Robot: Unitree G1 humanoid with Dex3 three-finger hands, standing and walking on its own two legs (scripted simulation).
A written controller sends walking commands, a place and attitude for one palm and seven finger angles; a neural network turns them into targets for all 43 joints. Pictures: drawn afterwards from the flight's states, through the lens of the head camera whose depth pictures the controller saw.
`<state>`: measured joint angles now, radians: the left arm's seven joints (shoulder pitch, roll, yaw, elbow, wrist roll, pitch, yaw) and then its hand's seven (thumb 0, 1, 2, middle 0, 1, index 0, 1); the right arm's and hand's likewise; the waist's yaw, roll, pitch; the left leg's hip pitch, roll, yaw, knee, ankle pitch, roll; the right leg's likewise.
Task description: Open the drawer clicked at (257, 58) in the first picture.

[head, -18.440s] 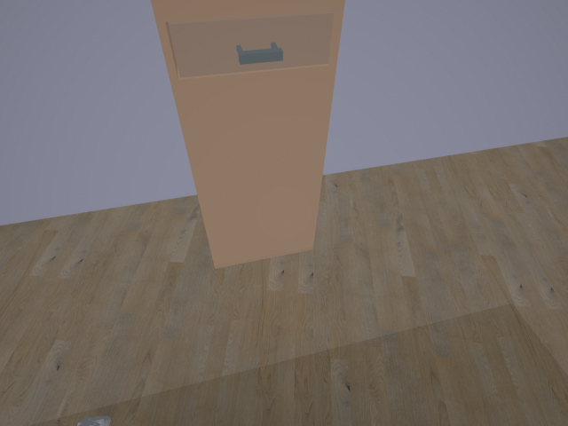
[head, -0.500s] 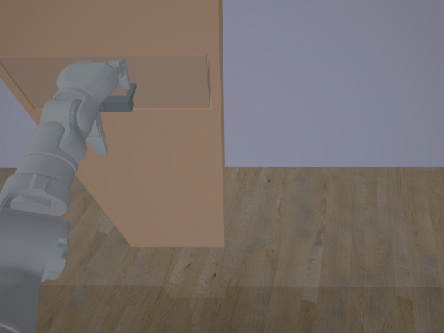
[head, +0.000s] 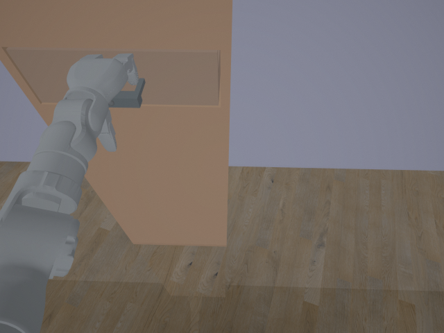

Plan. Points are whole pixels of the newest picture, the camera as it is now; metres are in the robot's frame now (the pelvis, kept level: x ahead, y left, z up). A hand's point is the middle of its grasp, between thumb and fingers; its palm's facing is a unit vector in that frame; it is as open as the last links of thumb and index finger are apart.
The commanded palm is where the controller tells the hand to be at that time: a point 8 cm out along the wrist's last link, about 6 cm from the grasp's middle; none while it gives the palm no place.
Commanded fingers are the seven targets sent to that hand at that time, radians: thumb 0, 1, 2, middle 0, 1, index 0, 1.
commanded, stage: lower the fingers behind the handle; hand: left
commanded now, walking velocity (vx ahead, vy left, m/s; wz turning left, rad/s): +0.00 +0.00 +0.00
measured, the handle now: (116, 91) +0.53 +0.21 +0.15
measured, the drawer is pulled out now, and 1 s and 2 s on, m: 0.00 0.00 0.00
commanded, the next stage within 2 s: lift the fingers back up to retry in 0.50 s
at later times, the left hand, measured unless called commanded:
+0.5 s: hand (112, 104) +0.49 +0.21 +0.15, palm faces +0.01 -0.02 -1.00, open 13.8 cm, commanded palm +0.47 +0.20 +0.18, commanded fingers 0.00 -0.50 0.30 -0.30 -1.20 -0.30 -1.20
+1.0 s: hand (114, 91) +0.48 +0.19 +0.18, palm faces +0.06 -0.05 -1.00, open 13.9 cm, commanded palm +0.46 +0.20 +0.24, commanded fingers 0.00 -0.50 0.30 -0.30 -1.20 -0.30 -1.20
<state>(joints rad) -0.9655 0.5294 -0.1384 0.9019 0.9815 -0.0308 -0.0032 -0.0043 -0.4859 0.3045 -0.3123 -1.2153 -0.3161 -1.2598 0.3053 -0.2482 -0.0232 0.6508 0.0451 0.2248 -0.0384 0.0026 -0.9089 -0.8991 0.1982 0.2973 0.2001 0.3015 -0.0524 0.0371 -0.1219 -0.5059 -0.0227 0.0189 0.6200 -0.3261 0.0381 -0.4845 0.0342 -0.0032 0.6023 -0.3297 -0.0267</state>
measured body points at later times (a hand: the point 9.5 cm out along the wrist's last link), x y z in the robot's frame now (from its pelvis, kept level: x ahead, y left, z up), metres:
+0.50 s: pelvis -0.01 +0.00 +0.00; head +0.04 +0.00 +0.44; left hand +0.48 +0.21 +0.20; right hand +0.03 -0.26 -0.13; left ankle -0.02 +0.10 -0.72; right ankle -0.03 -0.11 -0.72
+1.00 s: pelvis +0.00 +0.01 +0.00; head +0.04 -0.01 +0.45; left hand +0.47 +0.19 +0.23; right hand +0.07 -0.26 -0.13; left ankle -0.02 +0.10 -0.72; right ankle -0.03 -0.11 -0.72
